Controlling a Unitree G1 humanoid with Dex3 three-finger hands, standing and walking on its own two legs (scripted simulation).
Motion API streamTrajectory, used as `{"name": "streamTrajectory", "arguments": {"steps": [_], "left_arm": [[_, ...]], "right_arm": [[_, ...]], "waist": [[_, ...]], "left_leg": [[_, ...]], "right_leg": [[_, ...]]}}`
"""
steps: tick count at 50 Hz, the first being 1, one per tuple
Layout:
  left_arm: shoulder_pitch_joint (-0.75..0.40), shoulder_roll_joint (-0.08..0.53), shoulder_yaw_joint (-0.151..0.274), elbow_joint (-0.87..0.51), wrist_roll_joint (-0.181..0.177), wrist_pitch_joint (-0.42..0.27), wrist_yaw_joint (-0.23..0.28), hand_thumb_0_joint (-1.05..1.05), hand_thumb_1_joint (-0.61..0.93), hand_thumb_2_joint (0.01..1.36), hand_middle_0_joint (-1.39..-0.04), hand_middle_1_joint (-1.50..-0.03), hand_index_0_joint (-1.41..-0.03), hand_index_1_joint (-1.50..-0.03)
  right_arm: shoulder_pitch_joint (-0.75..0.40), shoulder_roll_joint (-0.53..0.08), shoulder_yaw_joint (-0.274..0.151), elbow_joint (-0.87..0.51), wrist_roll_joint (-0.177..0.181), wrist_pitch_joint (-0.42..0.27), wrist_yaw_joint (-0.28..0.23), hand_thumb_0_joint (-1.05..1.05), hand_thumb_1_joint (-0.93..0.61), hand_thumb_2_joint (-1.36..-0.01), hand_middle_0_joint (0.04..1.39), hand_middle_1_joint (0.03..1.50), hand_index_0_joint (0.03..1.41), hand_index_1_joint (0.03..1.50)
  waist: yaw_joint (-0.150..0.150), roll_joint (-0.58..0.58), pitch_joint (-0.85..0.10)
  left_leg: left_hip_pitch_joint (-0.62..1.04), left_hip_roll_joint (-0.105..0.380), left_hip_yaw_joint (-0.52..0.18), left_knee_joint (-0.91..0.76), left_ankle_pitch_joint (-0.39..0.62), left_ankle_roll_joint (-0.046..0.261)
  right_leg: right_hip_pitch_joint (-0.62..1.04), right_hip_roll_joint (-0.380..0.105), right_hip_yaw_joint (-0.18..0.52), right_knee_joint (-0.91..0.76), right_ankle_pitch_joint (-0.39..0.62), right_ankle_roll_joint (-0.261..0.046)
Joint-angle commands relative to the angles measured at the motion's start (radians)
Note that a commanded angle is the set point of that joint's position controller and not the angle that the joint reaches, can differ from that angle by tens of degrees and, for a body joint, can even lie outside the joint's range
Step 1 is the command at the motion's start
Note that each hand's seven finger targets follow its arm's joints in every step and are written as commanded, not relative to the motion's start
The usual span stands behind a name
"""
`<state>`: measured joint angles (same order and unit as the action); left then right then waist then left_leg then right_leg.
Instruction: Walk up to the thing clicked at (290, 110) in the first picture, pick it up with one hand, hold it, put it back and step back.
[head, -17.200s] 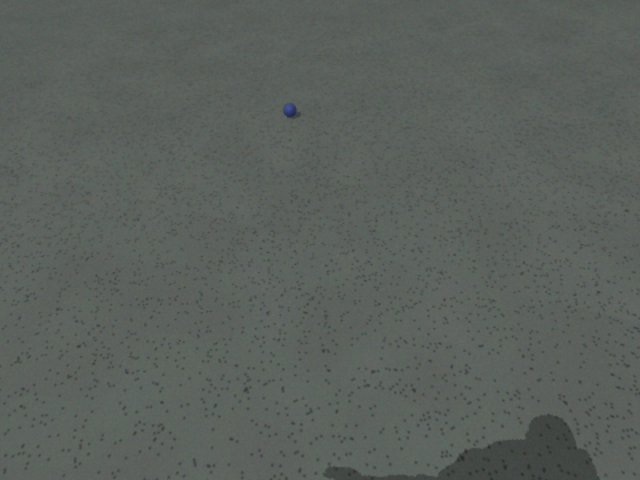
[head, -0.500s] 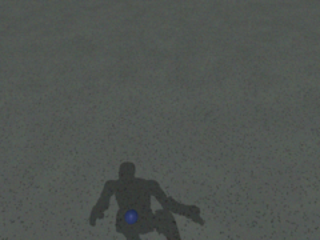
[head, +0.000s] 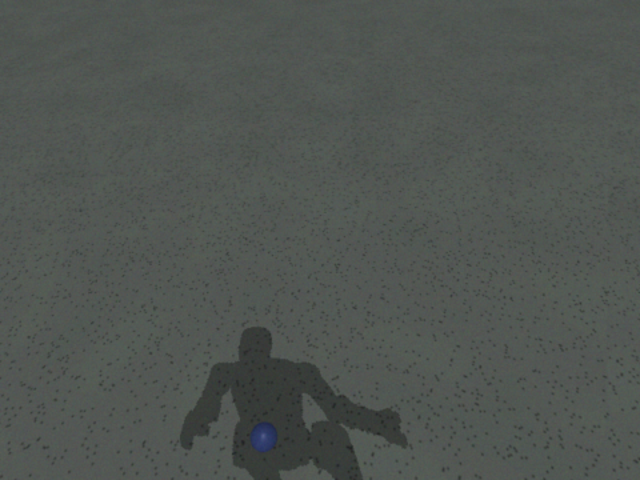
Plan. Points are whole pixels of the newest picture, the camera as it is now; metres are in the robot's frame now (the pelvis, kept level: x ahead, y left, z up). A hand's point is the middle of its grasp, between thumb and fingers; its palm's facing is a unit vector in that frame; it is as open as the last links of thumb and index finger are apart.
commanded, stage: stand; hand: left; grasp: from above
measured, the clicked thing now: (263, 436) +0.38 +0.21 -0.74
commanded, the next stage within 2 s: rise first in 0.10 s
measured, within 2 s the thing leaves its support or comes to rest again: neither
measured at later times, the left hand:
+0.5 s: hand out of the picture +0.16 +0.25 -0.18, palm faces -0.05 -0.93 -0.35, open 10.1 cm
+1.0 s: hand out of the picture +0.12 +0.26 -0.26, palm faces -0.20 -0.86 -0.47, open 14.1 cm
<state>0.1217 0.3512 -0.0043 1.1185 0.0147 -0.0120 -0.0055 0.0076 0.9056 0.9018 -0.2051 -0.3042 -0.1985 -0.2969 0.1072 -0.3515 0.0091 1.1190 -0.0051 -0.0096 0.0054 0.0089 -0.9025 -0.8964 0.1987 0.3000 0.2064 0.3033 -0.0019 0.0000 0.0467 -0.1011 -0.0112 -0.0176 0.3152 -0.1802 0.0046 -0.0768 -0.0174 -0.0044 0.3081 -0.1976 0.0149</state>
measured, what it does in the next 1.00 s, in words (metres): lowers itself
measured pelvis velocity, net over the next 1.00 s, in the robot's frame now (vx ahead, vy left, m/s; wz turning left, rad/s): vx -0.02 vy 0.00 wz -0.01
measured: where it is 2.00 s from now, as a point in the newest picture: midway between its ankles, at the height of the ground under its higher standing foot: outside the picture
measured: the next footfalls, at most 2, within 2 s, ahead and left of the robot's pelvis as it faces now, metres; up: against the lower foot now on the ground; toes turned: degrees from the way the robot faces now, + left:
none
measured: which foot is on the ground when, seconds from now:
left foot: down 0.00-1.00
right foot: down 0.00-1.00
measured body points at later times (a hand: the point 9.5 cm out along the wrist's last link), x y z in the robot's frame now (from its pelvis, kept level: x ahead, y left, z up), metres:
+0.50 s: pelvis -0.02 +0.00 -0.03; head +0.05 +0.01 +0.41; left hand +0.16 +0.30 -0.15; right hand +0.08 -0.27 -0.15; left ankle +0.00 +0.12 -0.75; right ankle -0.02 -0.13 -0.75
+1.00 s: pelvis -0.02 +0.00 -0.12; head +0.09 +0.02 +0.32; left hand +0.13 +0.30 -0.23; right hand +0.16 -0.25 -0.21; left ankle +0.00 +0.12 -0.75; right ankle -0.02 -0.13 -0.75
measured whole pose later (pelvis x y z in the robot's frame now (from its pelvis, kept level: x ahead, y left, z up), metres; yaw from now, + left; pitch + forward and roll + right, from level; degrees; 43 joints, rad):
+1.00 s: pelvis -0.02 +0.00 -0.12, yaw -1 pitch +21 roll -2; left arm 0.24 0.34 0.14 0.47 0.27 0.16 -0.01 0.00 -0.53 0.99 -0.08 -1.08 -0.07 -1.07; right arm 0.15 -0.24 -0.03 0.55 0.00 -0.12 0.00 0.01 -0.93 -0.91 0.20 0.30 0.21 0.30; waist -0.02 -0.01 -0.13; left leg -1.05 0.00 -0.03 1.25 -0.56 0.00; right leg -1.01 0.00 -0.01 1.22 -0.57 0.01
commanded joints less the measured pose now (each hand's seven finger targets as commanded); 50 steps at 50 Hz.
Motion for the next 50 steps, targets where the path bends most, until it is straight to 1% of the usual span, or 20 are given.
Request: {"name": "streamTrajectory", "arguments": {"steps": [1,5,9,10,11,12,13,14,16,18,20,21,24,25,29,33,34,41,49,50], "left_arm": [[-0.03,0.216,0.045,-0.052,-0.005,-0.017,0.018,0.0,0.9,0.9,-0.2,-0.3,-0.2,-0.301],[-0.019,0.213,0.046,-0.047,-0.004,-0.015,0.016,0.0,0.9,0.9,-0.2,-0.3,-0.2,-0.301],[-0.022,0.213,0.046,-0.049,-0.002,-0.018,0.015,0.0,0.9,0.9,-0.2,-0.3,-0.2,-0.301],[-0.019,0.215,0.046,-0.049,-0.004,-0.018,0.015,0.0,0.82,0.932,-0.174,-0.38,-0.174,-0.381],[-0.37,0.052,0.045,-0.4,-0.059,-0.117,0.031,0.0,0.74,1.001,-0.201,-0.46,-0.154,-0.461],[-0.531,0.126,0.075,-0.4,-0.06,-0.119,0.039,0.0,0.66,0.942,-0.223,-0.525,-0.183,-0.541],[-0.317,0.143,0.101,-0.157,-0.043,-0.069,0.041,0.0,0.58,0.957,-0.183,-0.604,-0.149,-0.621],[-0.223,0.16,0.123,-0.094,-0.033,-0.049,0.029,0.0,0.5,0.947,-0.16,-0.683,-0.142,-0.701],[-0.329,0.273,0.18,-0.197,0.004,-0.064,0.017,0.0,0.34,0.949,-0.112,-0.837,-0.116,-0.832],[-0.172,0.235,0.194,-0.083,0.055,-0.039,-0.007,0.0,0.18,0.943,-0.065,-0.997,-0.099,-0.968],[-0.062,0.235,0.229,-0.102,0.1,-0.017,-0.02,0.0,0.02,0.989,-0.046,-1.041,-0.069,-1.016],[-0.081,0.234,0.231,-0.157,0.111,-0.005,-0.015,0.0,-0.055,0.987,-0.045,-1.058,-0.07,-1.031],[-0.07,0.165,0.185,-0.228,0.127,0.069,-0.004,0.0,-0.295,0.988,-0.058,-1.065,-0.07,-1.05],[-0.108,0.163,0.181,-0.233,0.135,0.092,0.0,0.0,-0.37,0.984,-0.067,-1.064,-0.077,-1.052],[-0.083,0.145,0.183,-0.306,0.153,0.132,0.011,0.0,-0.559,0.991,-0.076,-1.057,-0.071,-1.062],[-0.062,0.183,0.233,-0.425,0.187,0.11,0.02,0.0,-0.536,0.978,-0.065,-1.058,-0.066,-1.055],[-0.076,0.173,0.219,-0.511,0.192,0.098,0.022,0.0,-0.542,0.976,-0.068,-1.071,-0.07,-1.067],[0.079,0.172,0.226,-0.686,0.236,0.112,0.023,0.0,-0.535,0.991,-0.066,-1.08,-0.062,-1.082],[0.161,0.153,0.211,-0.785,0.273,0.153,0.022,0.0,-0.577,0.956,-0.075,-1.081,-0.079,-1.075],[0.183,0.157,0.219,-0.799,0.282,0.154,0.024,0.0,-0.574,0.956,-0.076,-1.082,-0.08,-1.075]], "right_arm": [[-0.026,-0.213,-0.04,-0.054,-0.003,-0.021,-0.018,0.0,-0.9,-0.9,0.2,0.3,0.2,0.3],[-0.026,-0.215,-0.042,-0.053,-0.003,-0.022,-0.017,0.0,-0.9,-0.9,0.2,0.3,0.2,0.3],[-0.022,-0.214,-0.042,-0.052,-0.003,-0.022,-0.016,0.0,-0.9,-0.9,0.2,0.3,0.2,0.3],[-0.026,-0.215,-0.041,-0.051,-0.003,-0.023,-0.016,0.0,-0.931,-0.915,0.199,0.302,0.2,0.302],[-0.019,-0.052,0.001,-0.338,0.065,-0.074,-0.036,0.0,-0.984,-0.923,0.198,0.3,0.199,0.3],[0.029,-0.083,-0.009,-0.279,0.066,-0.074,-0.045,0.0,-0.929,-0.911,0.198,0.3,0.199,0.3],[0.067,-0.099,-0.013,-0.261,0.063,-0.061,-0.05,0.0,-0.928,-0.912,0.197,0.3,0.199,0.3],[0.074,-0.107,-0.028,-0.293,0.063,-0.051,-0.049,0.0,-0.919,-0.908,0.198,0.3,0.199,0.3],[0.113,-0.113,-0.062,-0.328,0.048,-0.057,-0.063,0.0,-0.908,-0.904,0.198,0.3,0.199,0.3],[0.153,-0.103,-0.083,-0.355,0.031,-0.062,-0.052,0.0,-0.952,-0.914,0.198,0.3,0.199,0.3],[0.151,-0.092,-0.097,-0.409,0.023,-0.063,-0.039,0.0,-0.964,-0.918,0.199,0.3,0.199,0.3],[0.147,-0.085,-0.098,-0.439,0.025,-0.062,-0.038,0.0,-0.968,-0.919,0.199,0.3,0.2,0.3],[0.109,-0.074,-0.091,-0.51,0.034,-0.06,-0.033,0.0,-0.94,-0.912,0.199,0.3,0.2,0.3],[0.096,-0.079,-0.092,-0.528,0.034,-0.064,-0.032,0.0,-0.944,-0.913,0.2,0.3,0.2,0.3],[0.103,-0.063,-0.094,-0.579,0.032,-0.084,-0.023,0.0,-0.917,-0.907,0.2,0.3,0.2,0.3],[0.129,-0.054,-0.107,-0.611,0.024,-0.113,-0.024,0.0,-0.889,-0.899,0.2,0.3,0.2,0.3],[0.123,-0.046,-0.106,-0.625,0.023,-0.121,-0.025,0.0,-0.902,-0.903,0.2,0.3,0.2,0.3],[0.108,-0.042,-0.11,-0.66,0.014,-0.145,-0.03,0.0,-0.924,-0.91,0.199,0.3,0.199,0.3],[0.065,-0.045,-0.103,-0.692,0.011,-0.16,-0.021,0.0,-0.926,-0.909,0.2,0.3,0.2,0.3],[0.061,-0.042,-0.103,-0.701,0.012,-0.163,-0.018,0.0,-0.922,-0.908,0.2,0.3,0.2,0.3]], "waist": [[0.001,0.002,-0.053],[0.003,0.005,-0.05],[0.001,-0.002,-0.06],[0.004,0.003,-0.065],[-0.118,0.025,-0.009],[-0.082,0.021,-0.062],[-0.081,-0.051,-0.022],[-0.038,-0.059,-0.019],[-0.022,-0.008,-0.207],[-0.023,-0.009,-0.274],[0.038,0.04,-0.336],[0.043,0.069,-0.364],[0.027,0.083,-0.299],[0.008,0.046,-0.266],[-0.004,0.001,-0.249],[-0.007,0.017,-0.34],[-0.011,0.023,-0.369],[-0.011,0.085,-0.452],[-0.019,0.088,-0.464],[-0.005,0.086,-0.476]], "left_leg": [[-0.002,0.131,-0.094,-0.041,0.18,0.018],[-0.008,0.131,-0.098,-0.053,0.127,0.015],[-0.008,0.132,-0.1,-0.048,0.14,0.02],[0.003,0.134,-0.101,-0.045,0.16,0.019],[-0.121,0.009,0.038,0.04,0.017,0.005],[-0.108,0.0,0.032,0.059,-0.012,0.005],[-0.153,-0.007,0.032,0.084,-0.048,0.011],[-0.196,0.002,0.036,0.117,-0.03,0.01],[-0.192,-0.002,0.034,0.191,0.034,0.008],[-0.259,-0.008,0.025,0.28,0.087,0.007],[-0.295,-0.017,0.027,0.324,0.116,-0.001],[-0.289,-0.021,0.03,0.322,0.122,-0.004],[-0.33,-0.011,0.017,0.323,0.077,-0.012],[-0.371,-0.001,0.011,0.343,0.054,-0.01],[-0.489,0.006,0.009,0.439,-0.053,-0.001],[-0.541,0.009,0.01,0.554,-0.044,0.003],[-0.547,0.009,0.012,0.578,-0.036,0.005],[-0.595,0.018,0.0,0.691,0.021,0.003],[-0.727,0.026,-0.039,0.801,-0.018,0.0],[-0.742,0.022,-0.038,0.813,-0.029,0.001]], "right_leg": [[-0.001,-0.118,0.083,-0.044,0.159,-0.033],[-0.009,-0.112,0.082,-0.046,0.106,-0.035],[0.003,-0.117,0.085,-0.047,0.125,-0.034],[0.002,-0.117,0.087,-0.043,0.134,-0.036],[-0.259,0.018,-0.005,0.048,0.089,-0.023],[-0.214,0.015,-0.014,0.064,0.053,-0.026],[-0.23,0.023,-0.023,0.065,0.005,-0.028],[-0.243,0.026,-0.034,0.101,-0.003,-0.029],[-0.246,0.019,-0.015,0.181,0.068,-0.03],[-0.269,0.017,-0.013,0.264,0.128,-0.03],[-0.255,0.019,-0.011,0.312,0.128,-0.041],[-0.251,0.018,-0.007,0.314,0.129,-0.043],[-0.322,0.03,-0.02,0.315,0.055,-0.045],[-0.364,0.035,-0.025,0.335,0.028,-0.043],[-0.486,0.04,-0.031,0.426,-0.075,-0.04],[-0.571,0.038,-0.026,0.543,-0.067,-0.038],[-0.592,0.036,-0.02,0.567,-0.055,-0.039],[-0.705,0.035,-0.021,0.693,-0.03,-0.042],[-0.872,0.039,-0.039,0.829,-0.098,-0.046],[-0.876,0.039,-0.039,0.843,-0.102,-0.047]]}}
